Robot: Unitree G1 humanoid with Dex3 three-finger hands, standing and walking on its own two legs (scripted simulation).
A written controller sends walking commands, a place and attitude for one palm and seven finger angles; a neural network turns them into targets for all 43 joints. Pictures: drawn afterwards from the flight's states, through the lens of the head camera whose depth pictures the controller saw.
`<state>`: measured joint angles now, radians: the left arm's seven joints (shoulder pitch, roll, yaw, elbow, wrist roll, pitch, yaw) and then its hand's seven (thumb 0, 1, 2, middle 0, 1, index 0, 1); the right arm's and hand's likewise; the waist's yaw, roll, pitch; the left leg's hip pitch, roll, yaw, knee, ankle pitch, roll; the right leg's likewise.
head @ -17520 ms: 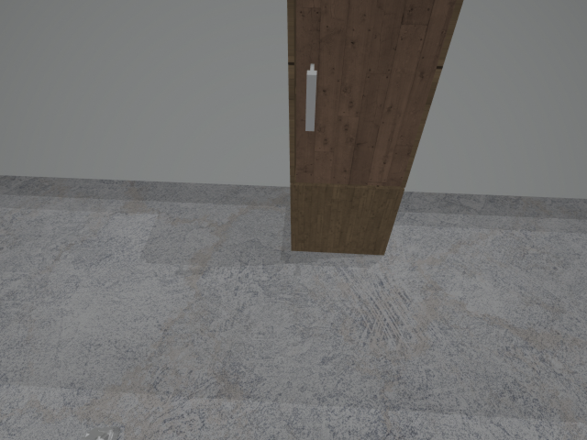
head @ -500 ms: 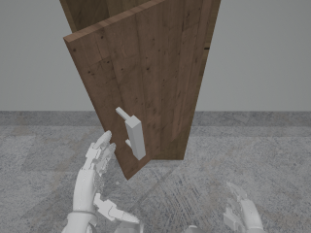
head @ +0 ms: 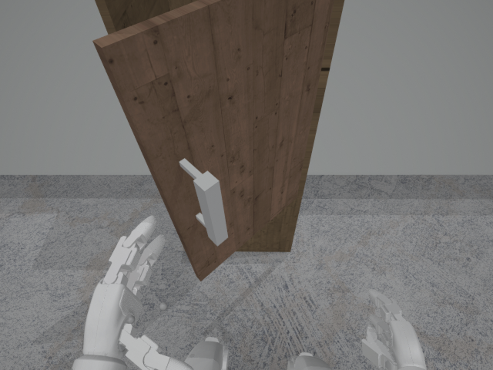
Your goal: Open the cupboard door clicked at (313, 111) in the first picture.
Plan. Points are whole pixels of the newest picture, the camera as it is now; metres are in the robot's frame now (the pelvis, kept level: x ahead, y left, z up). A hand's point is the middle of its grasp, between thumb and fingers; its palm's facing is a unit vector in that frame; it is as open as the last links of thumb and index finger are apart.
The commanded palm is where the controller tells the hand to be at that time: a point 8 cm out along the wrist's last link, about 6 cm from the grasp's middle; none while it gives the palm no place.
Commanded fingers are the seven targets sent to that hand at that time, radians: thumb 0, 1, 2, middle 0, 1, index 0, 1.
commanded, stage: draw the hand back to the body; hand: left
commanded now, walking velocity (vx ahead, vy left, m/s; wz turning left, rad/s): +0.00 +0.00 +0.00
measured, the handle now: (203, 204) +0.36 +0.10 +0.08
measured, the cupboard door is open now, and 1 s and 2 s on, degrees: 45 45 45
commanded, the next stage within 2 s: step back with the hand held close in 1.52 s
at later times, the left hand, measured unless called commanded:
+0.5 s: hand (87, 290) +0.19 +0.19 +0.15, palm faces +0.07 -0.98 -0.17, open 16.0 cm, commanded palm +0.16 +0.24 +0.17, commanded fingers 0.00 -0.19 0.44 -0.16 -0.30 -0.16 -0.30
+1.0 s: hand out of the picture +0.22 +0.27 +0.23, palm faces +0.36 -0.84 -0.40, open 10.8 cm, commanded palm +0.18 +0.32 +0.25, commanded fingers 0.00 0.69 0.81 -0.19 -0.30 -0.19 -0.30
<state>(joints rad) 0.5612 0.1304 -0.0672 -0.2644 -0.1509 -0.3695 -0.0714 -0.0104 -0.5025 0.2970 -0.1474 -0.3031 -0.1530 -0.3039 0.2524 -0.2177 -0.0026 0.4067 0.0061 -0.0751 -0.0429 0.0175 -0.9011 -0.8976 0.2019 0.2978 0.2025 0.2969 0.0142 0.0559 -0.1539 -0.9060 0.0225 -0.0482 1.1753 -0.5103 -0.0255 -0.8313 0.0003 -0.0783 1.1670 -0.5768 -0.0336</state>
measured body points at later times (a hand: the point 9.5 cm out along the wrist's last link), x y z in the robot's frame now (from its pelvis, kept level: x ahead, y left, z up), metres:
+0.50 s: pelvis +0.01 +0.01 +0.04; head +0.02 +0.00 +0.49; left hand +0.18 +0.24 +0.16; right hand +0.20 -0.21 -0.02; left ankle +0.04 +0.13 -0.65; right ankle +0.00 -0.10 -0.65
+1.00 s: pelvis +0.03 +0.03 +0.09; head +0.01 +0.01 +0.54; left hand +0.20 +0.31 +0.25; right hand +0.22 -0.18 +0.01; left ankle +0.04 +0.13 -0.65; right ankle +0.00 -0.10 -0.65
